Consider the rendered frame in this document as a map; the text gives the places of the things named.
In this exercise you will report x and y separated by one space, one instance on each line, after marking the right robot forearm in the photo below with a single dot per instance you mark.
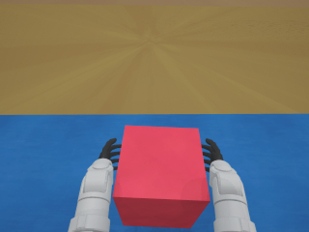
229 199

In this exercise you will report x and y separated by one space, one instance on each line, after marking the robot left hand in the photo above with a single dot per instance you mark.
107 154

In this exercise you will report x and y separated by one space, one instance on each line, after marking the carton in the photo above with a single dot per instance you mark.
161 178

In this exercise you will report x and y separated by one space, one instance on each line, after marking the robot right hand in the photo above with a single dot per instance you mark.
213 155

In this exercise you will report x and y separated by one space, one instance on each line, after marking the left robot forearm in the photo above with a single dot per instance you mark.
94 199

